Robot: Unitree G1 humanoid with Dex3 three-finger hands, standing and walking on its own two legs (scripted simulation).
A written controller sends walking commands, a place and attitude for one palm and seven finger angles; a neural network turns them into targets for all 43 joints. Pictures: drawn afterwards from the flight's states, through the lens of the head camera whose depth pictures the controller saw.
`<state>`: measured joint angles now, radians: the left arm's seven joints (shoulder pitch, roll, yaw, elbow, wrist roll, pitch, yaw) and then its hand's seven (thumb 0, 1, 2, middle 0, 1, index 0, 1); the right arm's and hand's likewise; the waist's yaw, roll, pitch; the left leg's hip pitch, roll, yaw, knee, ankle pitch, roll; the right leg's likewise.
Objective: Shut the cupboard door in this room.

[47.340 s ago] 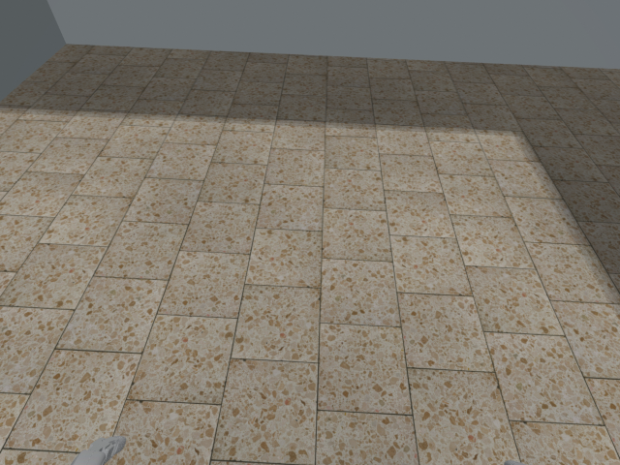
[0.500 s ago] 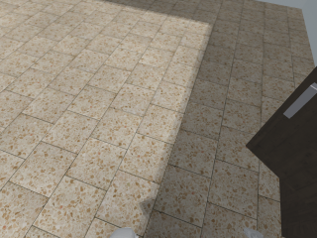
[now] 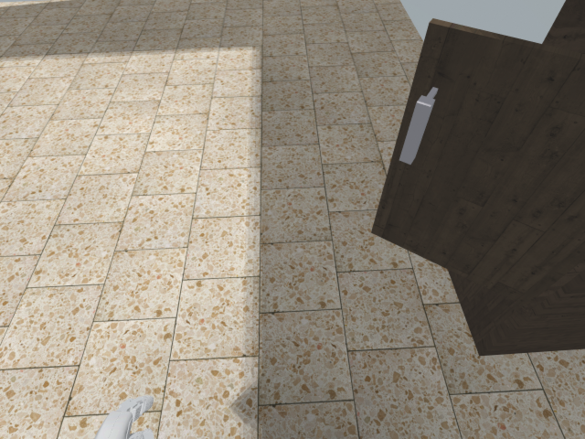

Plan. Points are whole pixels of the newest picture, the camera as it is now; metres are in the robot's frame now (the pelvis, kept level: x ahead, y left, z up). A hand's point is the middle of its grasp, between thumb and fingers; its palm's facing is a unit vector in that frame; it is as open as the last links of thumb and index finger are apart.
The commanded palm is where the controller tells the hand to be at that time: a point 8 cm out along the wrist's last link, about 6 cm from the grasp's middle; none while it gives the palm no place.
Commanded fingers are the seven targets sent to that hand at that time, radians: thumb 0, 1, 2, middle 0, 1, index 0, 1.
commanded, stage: turn to face it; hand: left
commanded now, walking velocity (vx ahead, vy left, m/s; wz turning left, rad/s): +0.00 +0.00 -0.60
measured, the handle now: (419, 126) +0.65 -0.21 +0.04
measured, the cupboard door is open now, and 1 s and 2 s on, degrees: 54 54 54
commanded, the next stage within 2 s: take the last steps up to it in 0.82 s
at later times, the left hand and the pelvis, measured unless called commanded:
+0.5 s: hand out of the picture +0.14 +0.21 -0.16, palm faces -0.23 -0.95 -0.19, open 7.4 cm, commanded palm none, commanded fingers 0.00 0.90 0.90 -0.20 -0.30 -0.20 -0.30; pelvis +0.01 +0.03 +0.02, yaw -17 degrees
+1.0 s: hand (226, 409) +0.18 +0.12 -0.14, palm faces -0.47 -0.85 -0.24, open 7.4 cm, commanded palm none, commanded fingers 0.00 0.90 0.90 -0.20 -0.30 -0.20 -0.30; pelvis +0.01 +0.00 +0.02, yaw -29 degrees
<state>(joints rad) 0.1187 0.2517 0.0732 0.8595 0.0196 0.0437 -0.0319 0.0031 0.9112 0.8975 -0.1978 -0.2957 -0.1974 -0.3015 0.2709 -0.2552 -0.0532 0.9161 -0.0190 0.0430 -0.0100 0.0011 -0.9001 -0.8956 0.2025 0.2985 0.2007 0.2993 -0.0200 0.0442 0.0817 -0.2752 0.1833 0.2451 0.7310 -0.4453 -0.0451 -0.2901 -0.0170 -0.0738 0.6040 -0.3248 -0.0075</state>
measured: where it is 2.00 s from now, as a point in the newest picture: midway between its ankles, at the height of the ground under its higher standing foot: outside the picture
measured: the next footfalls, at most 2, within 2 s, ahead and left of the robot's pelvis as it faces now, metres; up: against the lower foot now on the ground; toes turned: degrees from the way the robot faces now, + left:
left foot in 0.38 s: +0.09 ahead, +0.12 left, +0.00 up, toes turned -9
right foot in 0.78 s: -0.02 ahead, -0.11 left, +0.00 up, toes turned -30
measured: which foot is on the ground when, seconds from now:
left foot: up 0.00-0.36, down 0.38-0.78, up 0.80-1.00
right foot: down 0.00-0.38, up 0.40-0.76, down 0.78-1.00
